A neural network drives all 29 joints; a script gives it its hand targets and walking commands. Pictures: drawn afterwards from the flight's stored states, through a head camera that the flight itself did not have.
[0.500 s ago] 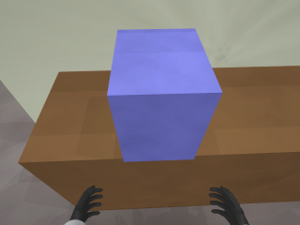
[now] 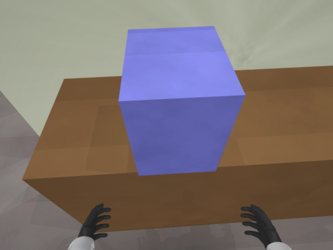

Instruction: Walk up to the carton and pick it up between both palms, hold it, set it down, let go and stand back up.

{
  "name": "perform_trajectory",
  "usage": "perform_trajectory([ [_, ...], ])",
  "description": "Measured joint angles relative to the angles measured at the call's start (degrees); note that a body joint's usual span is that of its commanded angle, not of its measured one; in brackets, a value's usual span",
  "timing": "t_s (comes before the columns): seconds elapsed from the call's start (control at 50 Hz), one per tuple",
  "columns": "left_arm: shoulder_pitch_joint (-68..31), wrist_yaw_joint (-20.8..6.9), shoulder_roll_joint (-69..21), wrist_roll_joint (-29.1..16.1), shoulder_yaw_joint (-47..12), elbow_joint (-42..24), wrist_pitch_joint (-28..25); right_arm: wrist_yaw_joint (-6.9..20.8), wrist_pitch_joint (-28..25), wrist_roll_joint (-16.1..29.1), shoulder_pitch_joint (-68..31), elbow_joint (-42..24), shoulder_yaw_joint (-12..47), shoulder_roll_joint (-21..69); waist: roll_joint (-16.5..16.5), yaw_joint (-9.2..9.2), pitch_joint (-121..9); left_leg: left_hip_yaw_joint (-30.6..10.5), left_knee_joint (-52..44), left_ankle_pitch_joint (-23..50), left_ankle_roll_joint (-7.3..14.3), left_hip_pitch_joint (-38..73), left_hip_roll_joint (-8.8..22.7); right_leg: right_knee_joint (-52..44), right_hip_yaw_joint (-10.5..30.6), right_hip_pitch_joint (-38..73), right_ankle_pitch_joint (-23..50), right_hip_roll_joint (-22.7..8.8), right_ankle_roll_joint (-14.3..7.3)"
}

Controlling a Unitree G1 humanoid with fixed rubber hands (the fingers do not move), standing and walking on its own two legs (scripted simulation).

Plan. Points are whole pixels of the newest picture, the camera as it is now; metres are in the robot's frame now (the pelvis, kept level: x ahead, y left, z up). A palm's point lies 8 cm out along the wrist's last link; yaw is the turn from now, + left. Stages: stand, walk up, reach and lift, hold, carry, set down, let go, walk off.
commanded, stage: set down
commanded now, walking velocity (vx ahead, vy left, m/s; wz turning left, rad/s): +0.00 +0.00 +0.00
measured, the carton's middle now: (174, 104) +0.46 +0.01 +0.08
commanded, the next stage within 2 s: let go in 0.18 s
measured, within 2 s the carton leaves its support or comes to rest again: neither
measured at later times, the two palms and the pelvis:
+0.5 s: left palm (86, 240) +0.16 +0.22 -0.09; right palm (275, 242) +0.15 -0.23 -0.08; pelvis +0.00 +0.00 +0.00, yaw +0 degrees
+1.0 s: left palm out of the picture +0.13 +0.23 -0.12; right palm out of the picture +0.09 -0.24 -0.13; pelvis +0.02 +0.01 -0.02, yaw -3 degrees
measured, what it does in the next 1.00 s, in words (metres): stands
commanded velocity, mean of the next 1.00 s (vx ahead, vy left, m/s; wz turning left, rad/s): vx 0.00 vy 0.00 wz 0.00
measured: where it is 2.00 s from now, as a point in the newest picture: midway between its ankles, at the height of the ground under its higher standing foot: outside the picture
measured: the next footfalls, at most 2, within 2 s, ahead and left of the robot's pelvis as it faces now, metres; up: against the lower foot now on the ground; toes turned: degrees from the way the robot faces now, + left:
none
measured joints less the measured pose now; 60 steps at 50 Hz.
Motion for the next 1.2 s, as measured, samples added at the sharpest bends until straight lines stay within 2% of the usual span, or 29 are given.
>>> perform_trajectory([
  [0.18,-1.03,0.01,0.91,-0.07,1.57,2.22,-1.87,-0.57,-2.9,-0.09,1.55,-0.05,-0.9,0.95,-0.09,0.29,0.05,0.4,0.51,-0.17,-0.2,-0.79,0.32,0.78,0.22,-1.08,-0.15,0.31,-0.21],
  [0.5,-1.26,0.03,0.94,-0.32,0.75,4.55,-1.92,-0.26,-3.01,-0.38,-0.34,3.51,-1.9,-0.18,-0.76,0.0,-1.04,-0.03,2.15,-0.91,-0.12,-2.53,0.28,1.78,-0.43,-2.33,-0.75,0.2,-0.17],
  [0.8,-0.94,-0.16,1.19,0.15,1.37,5.36,-4.44,-0.31,-4.79,-0.51,1.01,4.43,-2.56,0.47,-0.42,-0.05,-0.87,0.25,3.13,-1.67,-0.06,-3.69,0.34,2.78,-0.37,-3.57,-1.46,0.21,-0.13],
  [0.86,0.33,-3.21,0.96,4.13,3.09,9.33,-10.05,-0.77,1.04,-2.63,0.65,5.49,-1.89,0.02,0.16,0.21,-3.98,1.2,6.16,-3.35,-0.06,-7.1,1.11,5.12,0.55,-7.17,-2.28,1.08,-0.09],
  [0.94,1.87,-5.77,0.52,5.24,4.2,15.08,-13.4,-1.31,5.45,-2.34,1.99,8.27,-2.11,-0.58,1.41,-0.1,-7.14,1.64,10.88,-6.33,-0.14,-10.5,2.01,8.51,1.0,-10.33,-4.14,2.06,0.16],
  [1.02,3.73,-5.87,-0.59,4.92,4.49,19.04,-14.02,-1.64,6.28,-2.1,4.87,11.03,-2.58,-0.84,1.89,-0.61,-9.49,2.01,13.17,-8.07,0.36,-12.07,2.21,10.33,1.46,-11.92,-5.42,2.38,0.29],
  [1.2,5.8,-5.03,-2.34,3.89,4.15,25.22,-14.28,-2.87,5.78,-1.73,9.69,16.62,-2.86,0.38,0.26,-1.51,-11.98,3.72,12.13,-8.46,1.17,-11.3,1.71,9.7,3.26,-11.92,-5.5,1.98,1.18],
])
